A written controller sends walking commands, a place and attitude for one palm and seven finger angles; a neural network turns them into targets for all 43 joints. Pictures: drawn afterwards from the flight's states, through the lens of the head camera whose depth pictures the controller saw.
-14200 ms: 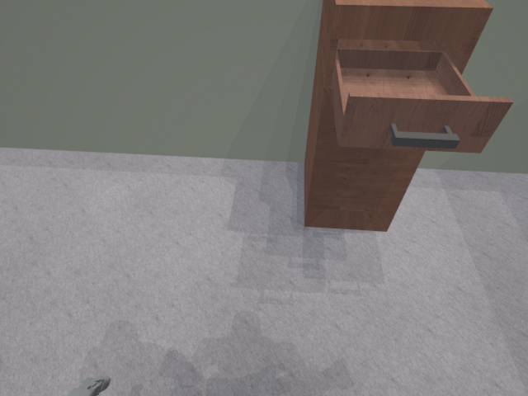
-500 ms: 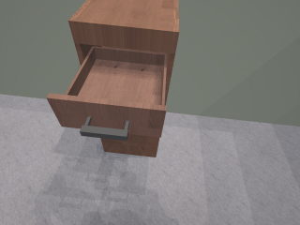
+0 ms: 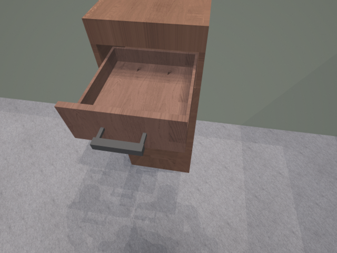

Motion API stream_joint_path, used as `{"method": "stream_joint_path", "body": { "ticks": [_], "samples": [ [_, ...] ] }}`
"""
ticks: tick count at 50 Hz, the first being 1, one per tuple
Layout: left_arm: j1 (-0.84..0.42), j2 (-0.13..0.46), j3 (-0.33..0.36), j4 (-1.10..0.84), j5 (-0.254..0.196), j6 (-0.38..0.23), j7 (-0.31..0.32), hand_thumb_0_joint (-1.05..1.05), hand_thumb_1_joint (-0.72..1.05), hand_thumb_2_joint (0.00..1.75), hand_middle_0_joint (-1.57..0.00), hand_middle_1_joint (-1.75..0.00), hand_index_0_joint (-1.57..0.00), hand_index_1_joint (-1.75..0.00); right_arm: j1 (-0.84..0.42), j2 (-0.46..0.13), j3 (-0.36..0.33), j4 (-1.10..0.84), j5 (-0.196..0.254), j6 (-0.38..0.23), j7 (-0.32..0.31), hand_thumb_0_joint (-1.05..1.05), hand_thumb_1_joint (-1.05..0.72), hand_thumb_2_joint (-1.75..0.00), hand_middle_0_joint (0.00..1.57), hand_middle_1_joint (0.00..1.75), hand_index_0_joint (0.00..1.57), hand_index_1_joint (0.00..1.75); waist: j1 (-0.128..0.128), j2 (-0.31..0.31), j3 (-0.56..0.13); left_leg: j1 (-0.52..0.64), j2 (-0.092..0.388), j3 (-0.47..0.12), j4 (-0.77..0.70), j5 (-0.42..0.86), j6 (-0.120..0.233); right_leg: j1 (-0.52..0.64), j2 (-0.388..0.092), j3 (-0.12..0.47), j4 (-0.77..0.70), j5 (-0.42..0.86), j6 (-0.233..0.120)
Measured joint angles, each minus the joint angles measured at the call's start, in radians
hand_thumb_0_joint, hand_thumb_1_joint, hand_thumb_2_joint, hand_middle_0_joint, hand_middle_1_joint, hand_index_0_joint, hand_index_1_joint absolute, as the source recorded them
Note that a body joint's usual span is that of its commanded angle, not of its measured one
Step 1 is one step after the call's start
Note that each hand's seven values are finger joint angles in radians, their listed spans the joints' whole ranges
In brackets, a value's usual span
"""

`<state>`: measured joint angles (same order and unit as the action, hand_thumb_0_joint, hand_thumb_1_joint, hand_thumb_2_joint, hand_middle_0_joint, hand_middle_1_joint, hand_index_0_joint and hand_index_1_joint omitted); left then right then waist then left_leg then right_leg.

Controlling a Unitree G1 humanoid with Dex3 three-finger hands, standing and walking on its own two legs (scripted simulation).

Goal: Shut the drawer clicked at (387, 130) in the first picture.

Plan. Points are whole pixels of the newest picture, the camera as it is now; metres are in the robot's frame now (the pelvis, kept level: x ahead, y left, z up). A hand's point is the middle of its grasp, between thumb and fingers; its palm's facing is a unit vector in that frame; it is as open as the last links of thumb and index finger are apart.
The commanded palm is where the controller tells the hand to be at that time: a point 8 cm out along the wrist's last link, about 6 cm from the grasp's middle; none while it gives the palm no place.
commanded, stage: look again from close up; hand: left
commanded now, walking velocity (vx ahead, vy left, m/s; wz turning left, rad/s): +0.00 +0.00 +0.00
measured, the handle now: (120, 140) +0.37 +0.17 +0.03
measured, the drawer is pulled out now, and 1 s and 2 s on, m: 0.29 0.29 0.29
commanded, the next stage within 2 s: shuffle to correct the standing spot in 0.44 s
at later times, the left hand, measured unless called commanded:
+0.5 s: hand out of the picture +0.00 +0.28 -0.18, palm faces +0.00 -0.97 -0.25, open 7.3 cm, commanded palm none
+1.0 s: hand out of the picture -0.09 +0.20 -0.17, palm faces +0.00 -0.99 -0.16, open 7.3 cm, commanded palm none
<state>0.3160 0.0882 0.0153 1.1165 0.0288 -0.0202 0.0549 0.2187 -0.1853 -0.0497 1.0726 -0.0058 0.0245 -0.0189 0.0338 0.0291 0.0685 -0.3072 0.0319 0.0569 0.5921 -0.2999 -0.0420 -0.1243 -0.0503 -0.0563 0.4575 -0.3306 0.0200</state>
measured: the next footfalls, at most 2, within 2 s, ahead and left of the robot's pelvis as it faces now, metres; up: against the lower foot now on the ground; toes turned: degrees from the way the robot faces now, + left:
left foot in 0.04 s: +0.05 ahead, +0.12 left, +0.00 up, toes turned +3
right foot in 0.82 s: -0.03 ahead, -0.04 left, +0.00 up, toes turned -8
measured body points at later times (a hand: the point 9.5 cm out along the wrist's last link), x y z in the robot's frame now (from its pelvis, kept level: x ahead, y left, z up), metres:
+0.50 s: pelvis -0.03 +0.09 -0.01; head -0.02 +0.10 +0.44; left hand +0.00 +0.33 -0.16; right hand +0.04 -0.15 -0.15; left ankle +0.01 +0.12 -0.74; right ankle -0.06 -0.12 -0.74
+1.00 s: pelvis -0.04 +0.05 +0.01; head -0.05 +0.05 +0.46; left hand -0.09 +0.25 -0.15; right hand -0.05 -0.19 -0.15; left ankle -0.04 +0.14 -0.69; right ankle -0.06 -0.04 -0.74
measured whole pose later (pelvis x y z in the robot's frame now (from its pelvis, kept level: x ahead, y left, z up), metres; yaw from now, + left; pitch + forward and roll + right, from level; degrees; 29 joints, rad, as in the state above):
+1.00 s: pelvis -0.04 +0.05 +0.01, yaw -4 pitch +0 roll +0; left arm 0.46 0.11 0.00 1.07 0.02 0.00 0.04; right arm 0.30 -0.18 -0.03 1.06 -0.02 0.02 -0.01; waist 0.00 0.00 -0.03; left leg -0.43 0.02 0.07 0.91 -0.37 0.03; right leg -0.16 0.03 -0.08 0.39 -0.23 -0.07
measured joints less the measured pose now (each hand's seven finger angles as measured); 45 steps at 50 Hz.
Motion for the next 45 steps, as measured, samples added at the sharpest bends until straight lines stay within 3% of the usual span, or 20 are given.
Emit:
{"method": "stream_joint_path", "body": {
  "ticks": [1, 3, 5, 10, 12, 14, 23, 32, 37, 40, 43, 45],
  "samples": [
    [0.011, 0.001, -0.003, -0.009, 0.000, -0.005, 0.006, 0.00, 0.91, 0.90, -0.20, -0.30, -0.21, -0.30, -0.013, -0.005, 0.004, -0.025, -0.003, -0.005, 0.001, 0.01, -0.91, -0.90, 0.19, 0.29, 0.19, 0.30, 0.000, 0.005, 0.004, 0.014, 0.002, -0.004, -0.013, 0.021, 0.009, -0.012, 0.007, 0.006, 0.023, -0.010, 0.007],
    [0.021, 0.011, -0.007, -0.022, -0.005, -0.005, 0.008, 0.00, 0.91, 0.90, -0.20, -0.30, -0.21, -0.30, -0.036, -0.007, 0.004, -0.067, -0.008, -0.024, -0.005, 0.01, -0.91, -0.90, 0.19, 0.29, 0.19, 0.30, -0.013, 0.001, 0.013, 0.025, -0.004, 0.004, -0.013, 0.015, 0.060, -0.041, 0.003, 0.016, 0.094, -0.029, 0.017],
    [0.021, 0.029, -0.004, -0.034, -0.008, 0.001, 0.010, 0.00, 0.91, 0.90, -0.20, -0.30, -0.21, -0.30, -0.045, -0.002, 0.010, -0.094, -0.006, -0.033, -0.008, 0.01, -0.91, -0.90, 0.19, 0.29, 0.19, 0.30, -0.019, -0.012, 0.006, 0.025, -0.015, 0.007, 0.015, -0.012, 0.081, -0.053, -0.010, 0.018, 0.143, -0.023, 0.017],
    [0.004, 0.088, -0.005, -0.090, -0.006, 0.021, 0.012, 0.00, 0.91, 0.90, -0.20, -0.30, -0.20, -0.30, -0.042, 0.012, 0.032, -0.124, -0.004, -0.031, -0.009, 0.01, -0.91, -0.90, 0.19, 0.29, 0.20, 0.30, -0.007, -0.041, -0.040, 0.031, -0.040, 0.018, 0.041, -0.031, 0.110, -0.020, -0.029, 0.038, 0.116, -0.038, -0.009],
    [-0.015, 0.106, -0.006, -0.110, -0.005, 0.025, 0.009, 0.00, 0.91, 0.90, -0.20, -0.30, -0.20, -0.30, -0.051, 0.019, 0.039, -0.131, -0.005, -0.027, -0.006, 0.01, -0.91, -0.90, 0.20, 0.29, 0.20, 0.30, -0.002, -0.052, -0.044, 0.021, -0.052, 0.028, 0.043, -0.028, 0.120, -0.013, -0.039, 0.055, 0.084, -0.059, 0.005],
    [-0.033, 0.115, -0.011, -0.125, -0.004, 0.029, 0.004, 0.00, 0.91, 0.90, -0.20, -0.30, -0.20, -0.30, -0.058, 0.022, 0.045, -0.136, -0.007, -0.026, -0.002, 0.01, -0.91, -0.90, 0.20, 0.30, 0.20, 0.30, -0.006, -0.048, -0.040, 0.017, -0.059, 0.031, 0.033, -0.015, 0.131, -0.017, -0.044, 0.058, 0.072, -0.039, 0.011],
    [-0.035, 0.139, -0.018, -0.153, -0.005, 0.043, -0.008, 0.00, 0.91, 0.90, -0.19, -0.30, -0.20, -0.30, -0.006, 0.026, 0.049, -0.122, -0.005, -0.023, 0.006, 0.00, -0.91, -0.90, 0.20, 0.30, 0.20, 0.30, -0.024, -0.048, -0.044, 0.029, -0.106, 0.054, -0.074, 0.069, 0.164, -0.045, -0.064, 0.104, 0.047, 0.000, -0.025],
    [0.024, 0.121, -0.024, -0.116, -0.003, 0.046, -0.018, 0.00, 0.91, 0.90, -0.19, -0.30, -0.20, -0.30, 0.051, -0.009, 0.039, -0.058, -0.009, -0.009, 0.010, 0.00, -0.91, -0.90, 0.20, 0.30, 0.20, 0.30, -0.033, -0.042, -0.050, 0.043, -0.112, 0.064, -0.150, 0.127, 0.160, -0.062, -0.057, 0.128, 0.033, -0.003, -0.032],
    [0.072, 0.102, -0.017, -0.095, 0.003, 0.066, -0.036, 0.00, 0.91, 0.90, -0.19, -0.30, -0.20, -0.30, 0.059, -0.015, 0.030, -0.042, -0.016, 0.001, 0.008, 0.01, -0.91, -0.90, 0.20, 0.30, 0.20, 0.30, -0.029, -0.034, -0.056, 0.035, -0.075, 0.092, -0.151, 0.134, 0.158, -0.131, 0.005, 0.052, 0.176, -0.093, -0.043],
    [0.096, 0.082, -0.011, -0.086, 0.003, 0.068, -0.044, 0.00, 0.91, 0.90, -0.19, -0.30, -0.20, -0.30, 0.066, -0.026, 0.022, -0.037, -0.020, 0.001, 0.004, 0.01, -0.90, -0.90, 0.20, 0.30, 0.20, 0.30, -0.029, -0.028, -0.065, 0.027, -0.063, 0.106, -0.144, 0.134, 0.148, -0.124, 0.037, 0.002, 0.158, -0.098, -0.053],
    [0.115, 0.056, -0.009, -0.079, 0.005, 0.057, -0.043, 0.00, 0.91, 0.90, -0.19, -0.30, -0.20, -0.30, 0.076, -0.038, 0.014, -0.024, -0.016, 0.008, -0.003, 0.01, -0.90, -0.90, 0.20, 0.30, 0.20, 0.30, -0.026, -0.010, -0.073, -0.004, -0.052, 0.093, -0.070, 0.039, 0.119, -0.089, 0.059, -0.013, 0.062, 0.021, -0.072],
    [0.130, 0.042, -0.010, -0.073, 0.001, 0.045, -0.032, 0.00, 0.91, 0.90, -0.19, -0.30, -0.20, -0.30, 0.082, -0.033, 0.012, -0.014, -0.014, 0.017, -0.002, 0.01, -0.91, -0.90, 0.20, 0.30, 0.20, 0.30, -0.021, -0.007, -0.088, -0.056, -0.049, 0.060, 0.072, -0.060, 0.093, -0.078, 0.066, -0.022, 0.030, 0.052, -0.085]
  ]
}}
